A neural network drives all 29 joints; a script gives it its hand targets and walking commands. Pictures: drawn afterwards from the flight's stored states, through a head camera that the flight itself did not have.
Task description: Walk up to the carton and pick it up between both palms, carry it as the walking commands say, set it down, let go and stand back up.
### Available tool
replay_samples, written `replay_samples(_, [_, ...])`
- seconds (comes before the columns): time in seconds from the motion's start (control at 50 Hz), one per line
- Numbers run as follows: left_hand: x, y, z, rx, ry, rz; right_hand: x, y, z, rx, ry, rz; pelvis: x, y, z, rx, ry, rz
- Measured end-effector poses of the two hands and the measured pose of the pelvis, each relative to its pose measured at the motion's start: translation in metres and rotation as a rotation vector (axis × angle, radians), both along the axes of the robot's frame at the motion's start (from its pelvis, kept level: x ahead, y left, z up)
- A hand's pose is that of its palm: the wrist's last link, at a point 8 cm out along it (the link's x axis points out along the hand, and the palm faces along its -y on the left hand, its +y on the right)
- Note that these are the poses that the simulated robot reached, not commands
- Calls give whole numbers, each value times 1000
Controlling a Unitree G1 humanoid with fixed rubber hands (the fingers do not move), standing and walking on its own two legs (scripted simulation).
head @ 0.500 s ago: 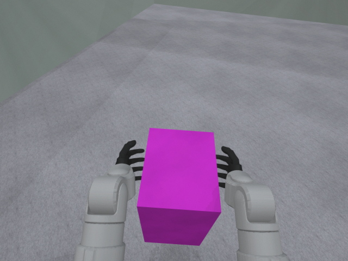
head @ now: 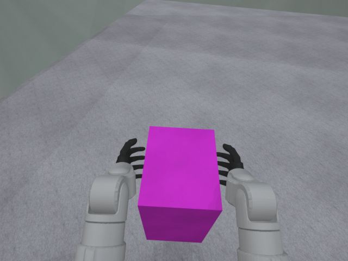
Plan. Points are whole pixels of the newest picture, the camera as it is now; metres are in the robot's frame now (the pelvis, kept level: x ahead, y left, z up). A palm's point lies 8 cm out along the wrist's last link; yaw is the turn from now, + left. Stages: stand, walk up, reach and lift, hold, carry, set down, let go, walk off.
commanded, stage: carry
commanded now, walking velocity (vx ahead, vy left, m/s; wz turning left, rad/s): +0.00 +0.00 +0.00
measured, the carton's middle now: (177, 189) +0.30 +0.00 +0.01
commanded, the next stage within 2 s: hold in 1.54 s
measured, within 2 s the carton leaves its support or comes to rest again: neither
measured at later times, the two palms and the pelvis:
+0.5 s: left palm (126, 167) +0.30 +0.12 +0.09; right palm (233, 172) +0.30 -0.12 +0.09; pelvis +0.01 +0.00 +0.00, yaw +0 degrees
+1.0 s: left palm (128, 166) +0.31 +0.12 +0.08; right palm (231, 169) +0.31 -0.12 +0.08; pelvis +0.01 +0.00 +0.00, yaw +0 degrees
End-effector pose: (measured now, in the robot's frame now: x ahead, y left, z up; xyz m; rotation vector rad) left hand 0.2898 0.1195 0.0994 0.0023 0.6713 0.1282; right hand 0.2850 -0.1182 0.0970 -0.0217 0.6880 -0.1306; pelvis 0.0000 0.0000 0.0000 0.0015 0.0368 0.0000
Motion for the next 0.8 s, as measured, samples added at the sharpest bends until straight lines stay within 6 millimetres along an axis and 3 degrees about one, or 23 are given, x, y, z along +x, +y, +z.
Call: replay_samples(0.8, [20, -1, -14, 1, 0, 7, 24, -1, -11, -2, -2, 3, 12, -3, 0, -1, -6, -2])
